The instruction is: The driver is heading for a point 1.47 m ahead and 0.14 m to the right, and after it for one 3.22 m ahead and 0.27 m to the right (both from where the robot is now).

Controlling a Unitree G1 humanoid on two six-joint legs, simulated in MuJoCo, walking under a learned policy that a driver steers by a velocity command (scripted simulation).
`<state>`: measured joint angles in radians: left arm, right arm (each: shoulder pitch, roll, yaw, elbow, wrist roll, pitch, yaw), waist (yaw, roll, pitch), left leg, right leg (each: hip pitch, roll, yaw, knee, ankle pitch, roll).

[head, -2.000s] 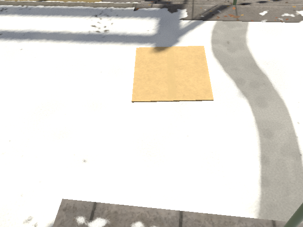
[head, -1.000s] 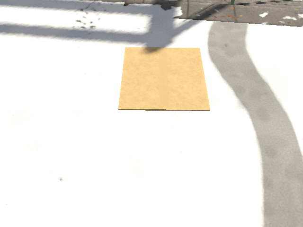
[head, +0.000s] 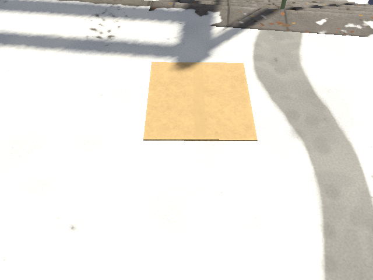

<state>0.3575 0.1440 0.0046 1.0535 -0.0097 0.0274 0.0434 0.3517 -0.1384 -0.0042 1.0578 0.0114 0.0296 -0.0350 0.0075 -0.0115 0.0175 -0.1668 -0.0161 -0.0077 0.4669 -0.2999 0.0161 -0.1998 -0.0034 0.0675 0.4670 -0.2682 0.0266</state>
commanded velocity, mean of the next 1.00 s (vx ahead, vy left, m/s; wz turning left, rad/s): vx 0.03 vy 0.00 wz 0.00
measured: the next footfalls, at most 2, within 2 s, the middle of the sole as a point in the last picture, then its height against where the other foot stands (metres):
left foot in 1.50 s outside the picture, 0.14 m lower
right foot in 2.00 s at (237, 265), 0.14 m lower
